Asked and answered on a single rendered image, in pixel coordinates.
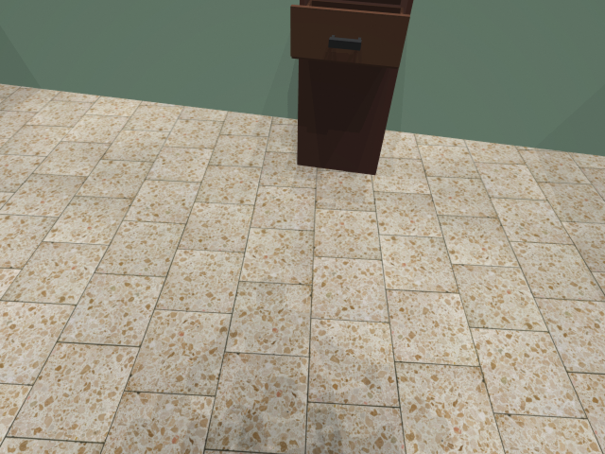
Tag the handle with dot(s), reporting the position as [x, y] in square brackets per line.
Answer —
[343, 43]

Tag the cabinet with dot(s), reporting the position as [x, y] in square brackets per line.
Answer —
[343, 109]

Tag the drawer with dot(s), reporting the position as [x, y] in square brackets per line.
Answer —
[382, 30]

